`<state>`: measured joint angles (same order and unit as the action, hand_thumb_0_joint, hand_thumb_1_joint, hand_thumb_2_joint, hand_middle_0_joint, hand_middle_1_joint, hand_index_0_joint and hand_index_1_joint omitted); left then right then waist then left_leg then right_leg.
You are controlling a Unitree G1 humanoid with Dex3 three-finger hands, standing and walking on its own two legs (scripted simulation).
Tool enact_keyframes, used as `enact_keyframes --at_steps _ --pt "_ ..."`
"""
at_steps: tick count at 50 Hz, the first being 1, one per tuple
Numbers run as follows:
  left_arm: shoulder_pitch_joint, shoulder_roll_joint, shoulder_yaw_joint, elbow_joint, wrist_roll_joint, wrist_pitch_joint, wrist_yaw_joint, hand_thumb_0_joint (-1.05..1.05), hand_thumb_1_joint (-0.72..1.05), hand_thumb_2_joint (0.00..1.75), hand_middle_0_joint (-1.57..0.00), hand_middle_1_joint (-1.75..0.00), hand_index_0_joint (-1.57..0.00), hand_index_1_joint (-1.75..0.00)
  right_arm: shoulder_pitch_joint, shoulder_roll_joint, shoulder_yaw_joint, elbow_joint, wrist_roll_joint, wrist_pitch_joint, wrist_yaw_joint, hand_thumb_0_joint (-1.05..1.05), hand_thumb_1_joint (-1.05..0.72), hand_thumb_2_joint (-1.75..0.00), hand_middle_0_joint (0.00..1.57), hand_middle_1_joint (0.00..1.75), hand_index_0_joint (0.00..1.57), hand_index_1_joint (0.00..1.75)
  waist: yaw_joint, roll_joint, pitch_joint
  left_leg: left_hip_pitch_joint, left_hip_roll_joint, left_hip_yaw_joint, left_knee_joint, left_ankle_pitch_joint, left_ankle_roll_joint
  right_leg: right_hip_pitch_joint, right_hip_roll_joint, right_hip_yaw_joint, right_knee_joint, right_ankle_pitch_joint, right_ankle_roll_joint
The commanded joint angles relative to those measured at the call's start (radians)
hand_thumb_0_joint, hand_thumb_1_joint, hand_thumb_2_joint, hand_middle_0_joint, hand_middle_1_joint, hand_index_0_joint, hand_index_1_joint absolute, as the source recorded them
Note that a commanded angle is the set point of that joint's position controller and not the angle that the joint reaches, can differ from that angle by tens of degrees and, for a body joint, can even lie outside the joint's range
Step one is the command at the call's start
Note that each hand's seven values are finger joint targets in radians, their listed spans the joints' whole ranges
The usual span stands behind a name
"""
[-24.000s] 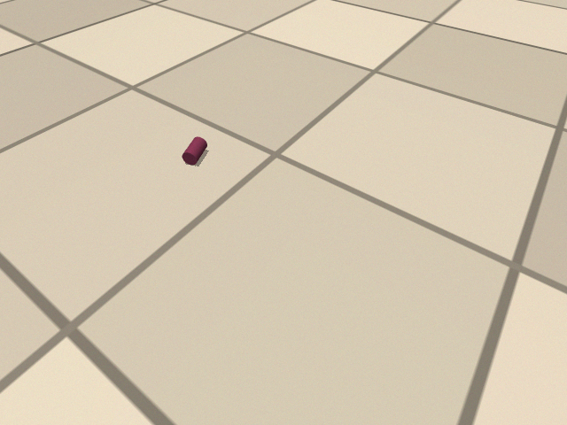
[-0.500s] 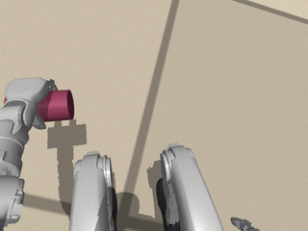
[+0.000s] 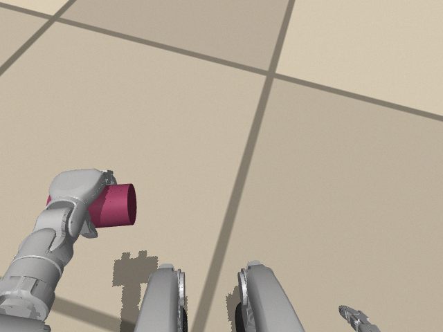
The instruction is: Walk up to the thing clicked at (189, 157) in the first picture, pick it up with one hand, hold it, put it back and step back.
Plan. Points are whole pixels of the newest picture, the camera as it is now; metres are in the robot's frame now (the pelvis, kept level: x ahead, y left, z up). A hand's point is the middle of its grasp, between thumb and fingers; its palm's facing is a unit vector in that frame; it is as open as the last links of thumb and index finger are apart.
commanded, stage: lift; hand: left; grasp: from above
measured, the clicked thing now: (95, 206) +0.38 +0.24 -0.10
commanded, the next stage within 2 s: hold in 0.74 s
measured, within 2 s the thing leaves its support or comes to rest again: neither
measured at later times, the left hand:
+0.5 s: hand (70, 181) +0.37 +0.23 +0.04, palm faces -0.45 -0.08 -0.89, open 11.0 cm
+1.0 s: hand (60, 155) +0.38 +0.22 +0.10, palm faces -0.45 -0.06 -0.89, open 11.0 cm
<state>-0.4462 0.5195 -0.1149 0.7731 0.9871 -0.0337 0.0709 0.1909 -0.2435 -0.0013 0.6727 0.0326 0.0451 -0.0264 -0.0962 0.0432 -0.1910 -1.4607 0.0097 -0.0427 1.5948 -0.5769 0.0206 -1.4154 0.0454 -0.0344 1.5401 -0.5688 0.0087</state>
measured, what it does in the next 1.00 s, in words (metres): rises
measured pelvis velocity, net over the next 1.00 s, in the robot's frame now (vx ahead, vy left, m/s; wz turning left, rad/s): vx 0.08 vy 0.00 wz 0.01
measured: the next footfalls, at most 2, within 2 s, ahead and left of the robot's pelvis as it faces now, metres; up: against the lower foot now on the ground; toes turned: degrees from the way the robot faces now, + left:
none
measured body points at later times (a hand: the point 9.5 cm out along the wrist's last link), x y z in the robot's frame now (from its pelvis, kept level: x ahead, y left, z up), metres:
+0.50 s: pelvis +0.05 +0.00 +0.13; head +0.11 +0.01 +0.57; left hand +0.39 +0.23 +0.09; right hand +0.13 -0.26 +0.00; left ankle +0.08 +0.11 -0.55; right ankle +0.08 -0.12 -0.55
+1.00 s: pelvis +0.08 +0.00 +0.17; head +0.11 -0.01 +0.62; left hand +0.40 +0.22 +0.15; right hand +0.18 -0.27 +0.05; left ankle +0.08 +0.11 -0.55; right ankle +0.08 -0.12 -0.55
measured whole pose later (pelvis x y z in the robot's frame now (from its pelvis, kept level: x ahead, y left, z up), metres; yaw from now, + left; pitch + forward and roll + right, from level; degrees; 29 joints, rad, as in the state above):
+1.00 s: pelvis +0.08 +0.00 +0.17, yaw +1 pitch +9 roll -1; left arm -0.29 0.39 -0.21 0.79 1.00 0.00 0.09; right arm 0.25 -0.26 -0.05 0.73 0.05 0.02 -0.04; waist -0.04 0.03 -0.09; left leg -0.52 0.01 0.01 0.73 -0.36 0.01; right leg -0.50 0.03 0.03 0.71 -0.35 0.00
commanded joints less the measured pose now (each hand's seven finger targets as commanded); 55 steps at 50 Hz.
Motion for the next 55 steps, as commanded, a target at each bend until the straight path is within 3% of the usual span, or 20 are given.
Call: enact_keyframes --at_steps 1,4,5,7,11,14,17,19,21,26,30,32,34,42,47,50,55 --pt "-0.267 0.196 0.063 -0.172 -0.001 0.007 0.057 0.0 0.7 0.9 -1.1 -0.64 -1.07 -0.67 0.076 -0.158 -0.064 -0.054 0.013 -0.039 -0.029 0.0 -0.9 -0.9 0.2 0.3 0.2 0.3 -0.011 0.084 -0.384 0.469 -0.008 -0.021 -0.381 0.044 0.002 0.326 0.019 0.006 -0.332 0.074 -0.035" --pt "-0.277 0.192 0.062 -0.146 0.005 0.002 0.071 0.0 0.68 0.86 -1.09 -0.62 -1.07 -0.65 0.072 -0.154 -0.062 -0.043 0.015 -0.057 -0.037 0.0 -0.9 -0.9 0.2 0.3 0.2 0.3 -0.005 0.084 -0.311 0.513 -0.004 -0.034 -0.459 0.017 -0.003 0.359 0.018 0.013 -0.395 0.054 -0.035" --pt "-0.291 0.163 0.037 -0.146 0.006 -0.003 0.072 0.0 0.69 0.85 -1.09 -0.63 -1.07 -0.65 0.068 -0.153 -0.062 -0.043 0.015 -0.063 -0.038 0.0 -0.9 -0.9 0.2 0.3 0.2 0.3 -0.006 0.094 -0.305 0.547 -0.002 -0.04 -0.49 0.01 -0.006 0.368 0.02 0.012 -0.411 0.058 -0.036" --pt "-0.277 0.143 0.026 -0.129 0.012 -0.008 0.078 0.0 0.65 0.83 -1.04 -0.64 -1.03 -0.65 0.075 -0.153 -0.064 -0.039 0.015 -0.075 -0.039 0.0 -0.9 -0.9 0.2 0.3 0.2 0.3 -0.004 0.093 -0.29 0.591 -0.002 -0.044 -0.53 0.02 -0.008 0.403 0.02 0.014 -0.449 0.069 -0.035" --pt "-0.252 0.14 0.032 -0.115 0.022 -0.009 0.1 0.0 0.63 0.82 -1.01 -0.66 -1.0 -0.67 0.084 -0.154 -0.069 -0.035 0.015 -0.087 -0.036 0.0 -0.9 -0.9 0.2 0.3 0.2 0.3 0.016 0.089 -0.283 0.693 -0.002 -0.03 -0.602 0.095 -0.013 0.499 0.016 0.022 -0.528 0.125 -0.038" --pt "-0.28 0.105 0.006 -0.112 0.024 -0.003 0.114 0.0 0.68 0.88 -1.06 -0.69 -1.04 -0.7 0.095 -0.151 -0.068 -0.022 0.011 -0.093 -0.034 0.0 -0.89 -0.9 0.2 0.3 0.2 0.3 0.007 0.08 -0.28 0.762 -0.001 -0.022 -0.641 0.167 -0.015 0.562 0.019 0.018 -0.569 0.189 -0.039" --pt "-0.249 0.123 0.027 -0.098 0.021 0.011 0.129 0.0 0.7 0.9 -1.08 -0.69 -1.06 -0.71 0.108 -0.157 -0.077 -0.017 0.011 -0.094 -0.034 0.0 -0.89 -0.9 0.2 0.3 0.2 0.3 0.021 0.067 -0.274 0.829 0.001 -0.008 -0.682 0.253 -0.017 0.636 0.015 0.021 -0.62 0.254 -0.038" --pt "-0.26 0.103 0.01 -0.099 0.018 0.02 0.133 0.0 0.7 0.93 -1.08 -0.7 -1.06 -0.72 0.111 -0.151 -0.075 -0.017 0.011 -0.091 -0.032 0.0 -0.89 -0.9 0.2 0.3 0.2 0.3 0.013 0.035 -0.263 0.852 -0.008 0.009 -0.696 0.295 -0.011 0.686 0.013 0.03 -0.663 0.292 -0.035" --pt "-0.213 0.108 0.019 -0.073 0.021 0.03 0.136 0.0 0.7 0.91 -1.08 -0.69 -1.06 -0.71 0.115 -0.154 -0.078 -0.016 0.01 -0.089 -0.032 0.0 -0.89 -0.9 0.2 0.3 0.2 0.3 0.024 0.015 -0.237 0.862 -0.013 0.018 -0.718 0.324 -0.01 0.723 0.011 0.035 -0.692 0.317 -0.033" --pt "-0.225 0.091 0.007 -0.092 0.01 0.04 0.124 0.0 0.68 0.89 -1.07 -0.66 -1.05 -0.68 0.113 -0.151 -0.082 -0.023 0.009 -0.084 -0.028 0.0 -0.89 -0.9 0.2 0.3 0.2 0.3 0.026 0.016 -0.222 0.929 -0.018 0.025 -0.776 0.384 -0.01 0.802 0.006 0.044 -0.754 0.369 -0.031" --pt "-0.192 0.096 0.012 -0.127 0.011 0.038 0.112 0.0 0.67 0.88 -1.06 -0.65 -1.04 -0.68 0.105 -0.149 -0.087 -0.034 0.011 -0.077 -0.028 0.0 -0.89 -0.9 0.2 0.3 0.2 0.3 0.045 0.027 -0.233 0.989 -0.025 0.033 -0.815 0.432 -0.012 0.873 0.001 0.054 -0.8 0.414 -0.029" --pt "-0.178 0.074 0.002 -0.131 0.004 0.042 0.111 0.0 0.67 0.87 -1.06 -0.65 -1.04 -0.67 0.102 -0.147 -0.087 -0.031 0.011 -0.074 -0.028 0.0 -0.89 -0.9 0.2 0.3 0.2 0.3 0.038 0.023 -0.228 1.028 -0.021 0.03 -0.834 0.462 -0.013 0.886 0.003 0.05 -0.82 0.436 -0.028" --pt "-0.198 0.091 0.012 -0.148 0.005 0.042 0.112 0.0 0.68 0.86 -1.06 -0.65 -1.05 -0.67 0.109 -0.151 -0.09 -0.026 0.012 -0.072 -0.029 0.0 -0.89 -0.9 0.2 0.3 0.2 0.3 0.031 0.018 -0.235 1.045 -0.022 0.034 -0.84 0.501 -0.009 0.908 0.002 0.056 -0.834 0.476 -0.025" --pt "-0.173 0.081 -0.003 -0.153 0.012 0.032 0.092 0.0 0.69 0.91 -1.07 -0.67 -1.05 -0.7 0.094 -0.153 -0.096 -0.026 0.014 -0.06 -0.026 0.0 -0.89 -0.9 0.2 0.3 0.2 0.3 0.043 0.014 -0.221 1.114 -0.027 0.045 -0.886 0.588 -0.006 0.993 -0.002 0.062 -0.89 0.558 -0.018" --pt "-0.164 0.083 -0.011 -0.167 0.024 0.028 0.068 0.0 0.71 0.88 -1.07 -0.69 -1.06 -0.7 0.07 -0.156 -0.097 -0.042 0.02 -0.05 -0.027 0.0 -0.89 -0.9 0.2 0.3 0.2 0.3 0.05 -0.003 -0.168 1.129 -0.027 0.05 -0.929 0.567 -0.005 1.009 -0.002 0.064 -0.927 0.547 -0.018" --pt "-0.163 0.088 -0.009 -0.182 0.011 0.025 0.054 0.0 0.71 0.87 -1.06 -0.69 -1.06 -0.69 0.053 -0.155 -0.092 -0.055 0.022 -0.048 -0.027 0.0 -0.89 -0.9 0.2 0.3 0.2 0.3 0.052 -0.005 -0.144 1.131 -0.03 0.049 -0.956 0.537 -0.007 1.035 -0.004 0.066 -0.946 0.516 -0.019" --pt "-0.147 0.093 -0.006 -0.206 0.01 0.024 0.032 0.0 0.68 0.9 -1.04 -0.71 -1.04 -0.72 0.036 -0.157 -0.093 -0.069 0.024 -0.042 -0.028 0.0 -0.89 -0.9 0.2 0.3 0.2 0.3 0.062 -0.017 -0.154 1.174 -0.025 0.048 -0.973 0.588 -0.004 1.066 -0.001 0.064 -0.957 0.555 -0.018"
